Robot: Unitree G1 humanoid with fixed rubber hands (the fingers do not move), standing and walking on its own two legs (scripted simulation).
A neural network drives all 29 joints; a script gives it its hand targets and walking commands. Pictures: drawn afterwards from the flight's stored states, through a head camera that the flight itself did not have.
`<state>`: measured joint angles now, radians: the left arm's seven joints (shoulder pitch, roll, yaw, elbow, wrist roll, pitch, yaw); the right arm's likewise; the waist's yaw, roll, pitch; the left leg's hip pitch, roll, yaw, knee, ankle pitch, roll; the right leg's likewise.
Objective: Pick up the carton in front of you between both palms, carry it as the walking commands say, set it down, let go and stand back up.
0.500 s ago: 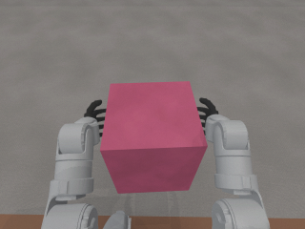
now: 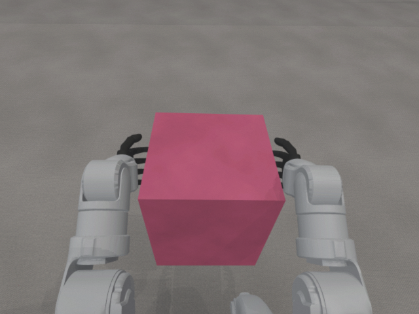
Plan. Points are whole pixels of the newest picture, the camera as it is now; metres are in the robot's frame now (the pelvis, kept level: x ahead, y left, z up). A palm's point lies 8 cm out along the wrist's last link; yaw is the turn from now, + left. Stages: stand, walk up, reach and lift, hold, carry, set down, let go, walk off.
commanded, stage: carry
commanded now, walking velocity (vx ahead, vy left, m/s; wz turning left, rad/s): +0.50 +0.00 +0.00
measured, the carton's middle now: (207, 192) +0.36 -0.01 +0.02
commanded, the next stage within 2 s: none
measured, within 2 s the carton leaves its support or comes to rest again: neither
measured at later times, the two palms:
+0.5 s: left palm (141, 88) +0.62 +0.14 +0.09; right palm (258, 83) +0.65 -0.16 +0.08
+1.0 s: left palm (134, 38) +0.86 +0.18 +0.09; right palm (233, 40) +0.85 -0.12 +0.10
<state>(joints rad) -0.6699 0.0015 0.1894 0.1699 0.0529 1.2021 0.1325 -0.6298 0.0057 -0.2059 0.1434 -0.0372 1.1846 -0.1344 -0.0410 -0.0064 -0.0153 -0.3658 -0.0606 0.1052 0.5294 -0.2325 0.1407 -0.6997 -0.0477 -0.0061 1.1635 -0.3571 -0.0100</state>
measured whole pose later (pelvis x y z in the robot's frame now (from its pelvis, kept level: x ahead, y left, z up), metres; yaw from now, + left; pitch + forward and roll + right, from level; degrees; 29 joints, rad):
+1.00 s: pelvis +0.60 +0.04 +0.01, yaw -1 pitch +4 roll +0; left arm -0.15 -0.13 0.12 -0.27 0.12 1.24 0.08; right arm -0.15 0.13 -0.11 -0.25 -0.11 1.22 -0.10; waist -0.02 -0.01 -0.16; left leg -0.23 0.01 0.20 0.35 -0.19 0.06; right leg -0.53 -0.09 -0.08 0.93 -0.30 0.00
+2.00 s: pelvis +1.21 +0.05 +0.02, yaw -1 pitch +5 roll -1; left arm -0.16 -0.13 0.10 -0.34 0.12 1.22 0.08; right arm -0.15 0.13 -0.11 -0.33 -0.10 1.19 -0.09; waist -0.03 -0.01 -0.08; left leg -0.19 0.04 0.22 0.30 -0.20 0.05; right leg -0.58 -0.10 -0.10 0.87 -0.24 0.01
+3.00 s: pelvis +1.75 +0.04 +0.00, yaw +0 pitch +4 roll +1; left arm -0.18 -0.14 0.12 -0.25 0.14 1.17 0.07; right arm -0.17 0.14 -0.12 -0.24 -0.13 1.15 -0.07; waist 0.00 -0.02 -0.12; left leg -0.34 0.04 0.23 0.51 -0.24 0.05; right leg -0.16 -0.08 -0.11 0.49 -0.39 0.04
